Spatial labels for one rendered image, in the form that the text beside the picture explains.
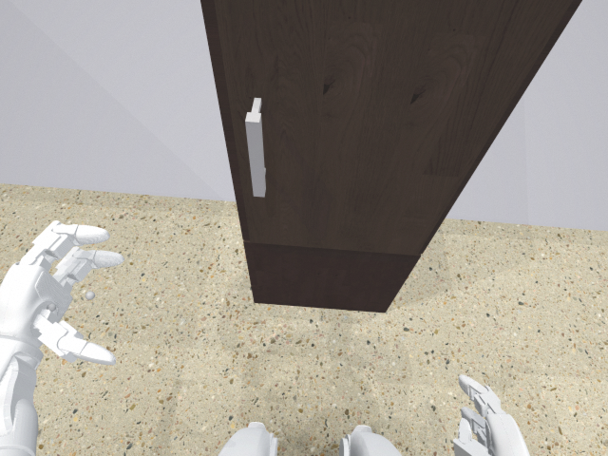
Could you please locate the robot left hand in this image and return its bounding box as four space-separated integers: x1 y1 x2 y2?
0 220 124 365

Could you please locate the left robot forearm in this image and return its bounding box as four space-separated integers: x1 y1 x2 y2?
0 335 44 456

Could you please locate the robot right hand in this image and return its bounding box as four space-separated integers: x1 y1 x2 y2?
453 375 530 456

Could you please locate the robot right thigh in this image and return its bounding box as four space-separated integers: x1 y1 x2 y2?
339 431 402 456

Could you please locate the cupboard door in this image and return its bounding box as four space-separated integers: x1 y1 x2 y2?
214 0 573 256

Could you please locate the robot right shin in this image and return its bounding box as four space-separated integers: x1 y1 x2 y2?
351 425 372 435

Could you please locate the handle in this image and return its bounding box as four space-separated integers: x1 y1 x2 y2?
245 98 266 198

